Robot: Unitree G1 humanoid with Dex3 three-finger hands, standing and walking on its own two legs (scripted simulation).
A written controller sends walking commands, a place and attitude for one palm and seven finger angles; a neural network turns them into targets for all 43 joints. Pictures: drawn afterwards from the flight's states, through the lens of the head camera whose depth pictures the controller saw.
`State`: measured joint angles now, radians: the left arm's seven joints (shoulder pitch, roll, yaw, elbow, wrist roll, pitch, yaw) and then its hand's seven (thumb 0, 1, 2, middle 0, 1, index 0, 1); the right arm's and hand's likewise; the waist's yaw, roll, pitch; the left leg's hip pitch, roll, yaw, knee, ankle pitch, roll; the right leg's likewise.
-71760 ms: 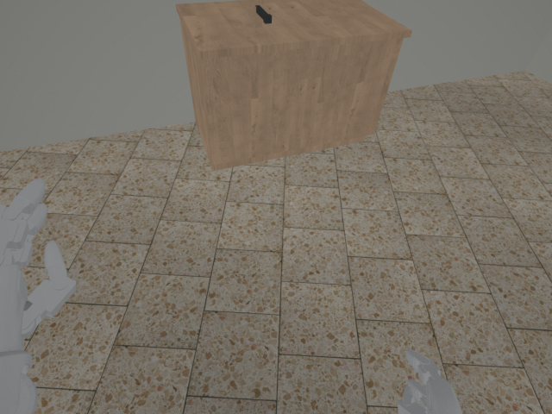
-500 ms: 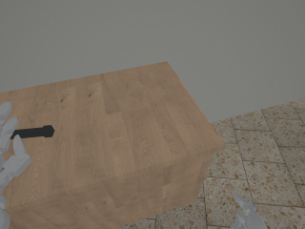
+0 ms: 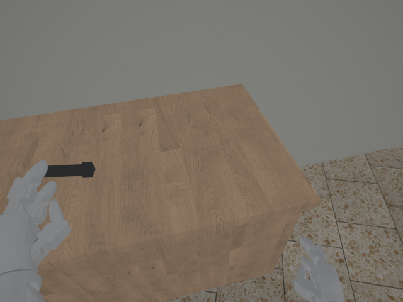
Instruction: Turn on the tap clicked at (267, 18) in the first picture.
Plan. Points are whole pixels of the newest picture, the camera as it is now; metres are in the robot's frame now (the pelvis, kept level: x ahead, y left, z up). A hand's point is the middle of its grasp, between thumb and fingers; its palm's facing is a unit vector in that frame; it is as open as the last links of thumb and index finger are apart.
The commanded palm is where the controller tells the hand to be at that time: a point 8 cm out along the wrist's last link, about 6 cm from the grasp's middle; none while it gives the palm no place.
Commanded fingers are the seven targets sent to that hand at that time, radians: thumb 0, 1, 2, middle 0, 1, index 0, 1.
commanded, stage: turn the palm inward beside the body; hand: left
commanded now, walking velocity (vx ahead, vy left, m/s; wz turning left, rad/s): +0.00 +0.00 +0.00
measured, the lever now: (87, 169) +0.39 +0.35 +0.02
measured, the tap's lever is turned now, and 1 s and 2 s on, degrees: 79 79 79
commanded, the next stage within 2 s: reach beside the lever's end, fingers flat in 0.84 s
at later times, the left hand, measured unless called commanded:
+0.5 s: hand (61, 233) +0.17 +0.24 +0.14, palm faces +0.51 -0.86 -0.11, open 7.5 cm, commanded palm +0.12 +0.28 +0.14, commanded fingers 0.00 0.90 0.90 -0.20 -0.30 -0.20 -0.30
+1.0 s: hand (75, 227) +0.18 +0.22 +0.14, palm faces +0.50 -0.86 -0.12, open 7.5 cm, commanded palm +0.13 +0.27 +0.14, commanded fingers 0.00 0.90 0.90 -0.20 -0.30 -0.20 -0.30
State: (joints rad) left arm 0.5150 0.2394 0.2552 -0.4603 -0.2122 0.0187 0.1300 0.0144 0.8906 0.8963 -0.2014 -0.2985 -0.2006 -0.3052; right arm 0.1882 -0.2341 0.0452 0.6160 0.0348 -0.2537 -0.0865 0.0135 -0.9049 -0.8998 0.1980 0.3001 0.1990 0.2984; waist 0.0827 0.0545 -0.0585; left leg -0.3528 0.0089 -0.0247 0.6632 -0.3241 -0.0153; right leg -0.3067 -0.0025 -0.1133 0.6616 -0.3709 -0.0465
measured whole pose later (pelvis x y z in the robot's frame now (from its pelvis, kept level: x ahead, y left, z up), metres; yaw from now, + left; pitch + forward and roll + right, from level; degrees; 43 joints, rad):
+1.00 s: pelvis +0.00 -0.01 +0.00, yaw +0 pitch -1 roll +0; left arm 0.53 0.18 0.19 -0.48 -0.20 0.05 0.22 0.02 0.89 0.90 -0.20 -0.30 -0.20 -0.30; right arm 0.18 -0.24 0.05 0.65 0.02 -0.21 -0.10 0.01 -0.90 -0.90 0.20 0.30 0.20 0.30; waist 0.07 0.06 -0.03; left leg -0.30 0.02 -0.03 0.62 -0.31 -0.02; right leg -0.24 0.01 -0.12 0.61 -0.35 -0.05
